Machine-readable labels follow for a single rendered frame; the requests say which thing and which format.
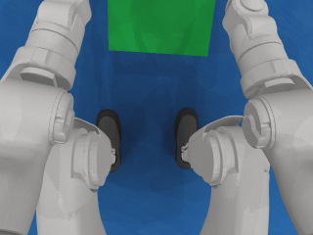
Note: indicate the carton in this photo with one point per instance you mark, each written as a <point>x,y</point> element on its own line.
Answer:
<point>173,27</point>

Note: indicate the right robot shin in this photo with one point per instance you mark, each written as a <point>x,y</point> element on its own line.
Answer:
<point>191,155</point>

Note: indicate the left robot forearm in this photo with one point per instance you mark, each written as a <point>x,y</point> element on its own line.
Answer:
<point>53,45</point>

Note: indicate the right robot forearm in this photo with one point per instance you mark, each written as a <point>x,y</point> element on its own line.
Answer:
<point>258,50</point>

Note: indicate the robot right upper arm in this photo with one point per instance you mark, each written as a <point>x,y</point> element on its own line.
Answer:
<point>281,125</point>

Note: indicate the robot left upper arm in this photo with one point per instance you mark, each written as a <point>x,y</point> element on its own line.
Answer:
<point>34,117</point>

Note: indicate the robot left foot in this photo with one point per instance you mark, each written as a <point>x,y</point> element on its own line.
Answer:
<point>108,121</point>

